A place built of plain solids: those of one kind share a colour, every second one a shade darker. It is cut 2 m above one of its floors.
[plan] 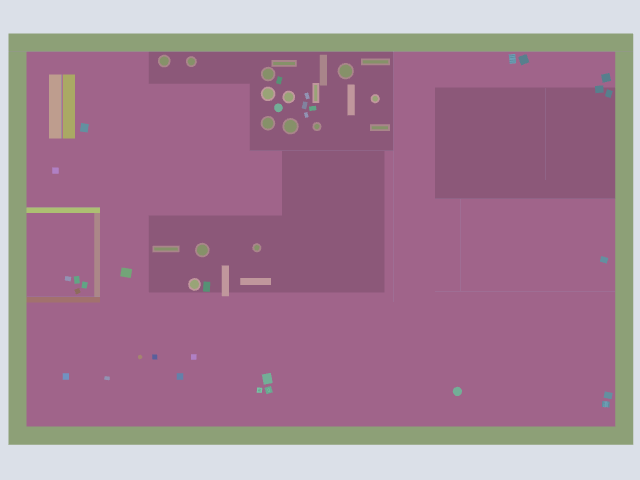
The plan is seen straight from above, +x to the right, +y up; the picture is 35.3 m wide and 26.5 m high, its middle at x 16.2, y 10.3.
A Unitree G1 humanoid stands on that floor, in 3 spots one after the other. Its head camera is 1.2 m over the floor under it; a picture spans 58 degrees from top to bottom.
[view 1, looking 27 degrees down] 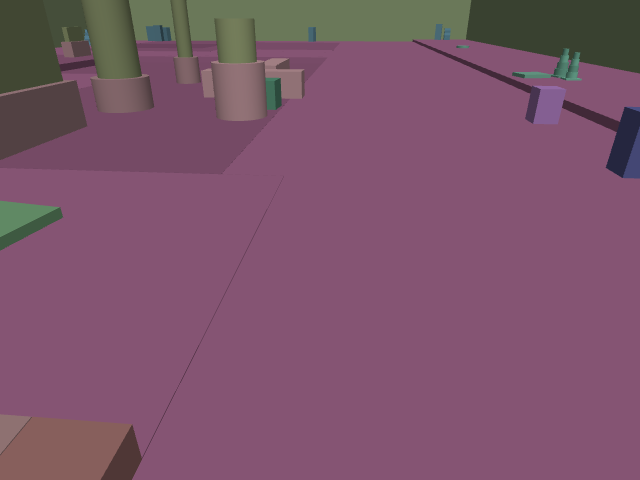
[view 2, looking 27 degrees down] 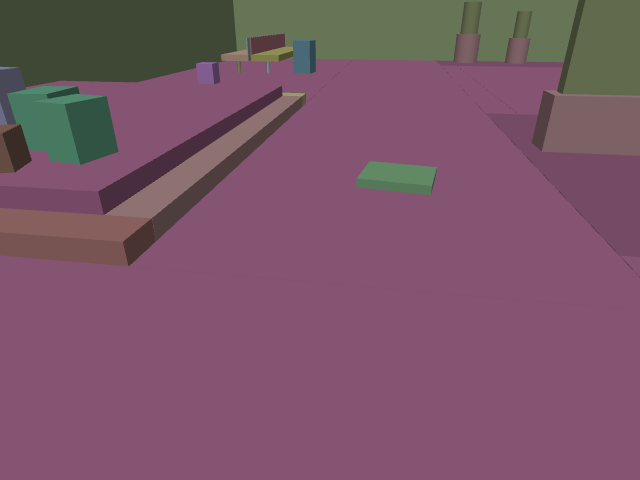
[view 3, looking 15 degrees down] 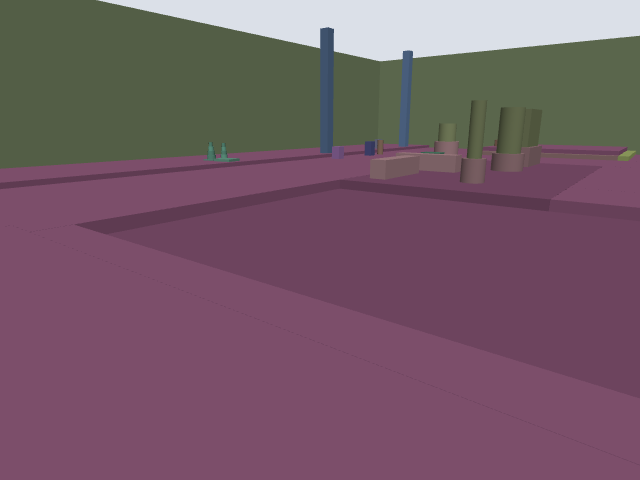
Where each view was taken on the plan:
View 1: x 3.22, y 6.23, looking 5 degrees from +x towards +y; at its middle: floor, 2.64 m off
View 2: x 5.40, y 5.00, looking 99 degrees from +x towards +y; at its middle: floor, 2.64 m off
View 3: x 22.00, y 13.01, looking -142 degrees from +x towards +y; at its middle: floor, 5.41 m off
